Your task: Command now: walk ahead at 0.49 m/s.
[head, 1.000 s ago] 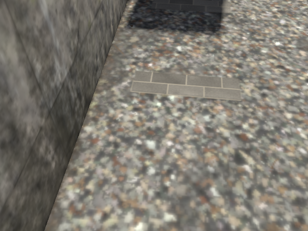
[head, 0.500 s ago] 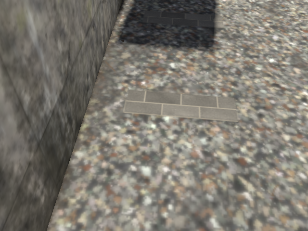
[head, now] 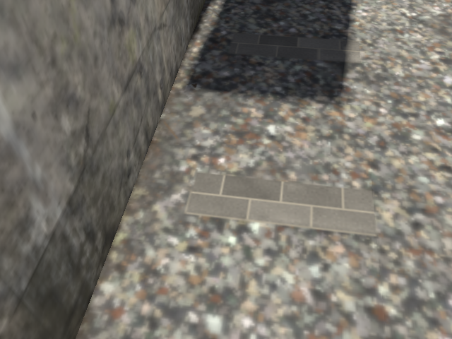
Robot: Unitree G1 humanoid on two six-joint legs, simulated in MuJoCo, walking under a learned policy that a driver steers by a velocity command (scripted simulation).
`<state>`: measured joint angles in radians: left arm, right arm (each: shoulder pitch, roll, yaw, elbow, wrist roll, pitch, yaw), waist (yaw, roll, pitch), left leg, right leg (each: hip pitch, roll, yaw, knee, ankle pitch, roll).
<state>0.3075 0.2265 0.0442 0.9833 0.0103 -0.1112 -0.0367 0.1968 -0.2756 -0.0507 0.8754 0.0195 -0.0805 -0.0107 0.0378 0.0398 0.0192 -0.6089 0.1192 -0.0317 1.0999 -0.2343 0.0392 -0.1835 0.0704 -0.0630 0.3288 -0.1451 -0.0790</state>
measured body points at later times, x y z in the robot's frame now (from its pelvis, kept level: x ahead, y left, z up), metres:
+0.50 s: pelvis +0.19 +0.04 -0.01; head +0.22 +0.05 +0.44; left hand +0.26 +0.30 -0.15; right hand +0.30 -0.22 -0.13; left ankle +0.27 +0.13 -0.74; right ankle +0.19 -0.12 -0.72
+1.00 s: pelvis +0.25 -0.01 -0.01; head +0.27 -0.01 +0.44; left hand +0.29 +0.24 -0.16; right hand +0.30 -0.27 -0.15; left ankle +0.27 +0.13 -0.74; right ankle +0.22 -0.12 -0.74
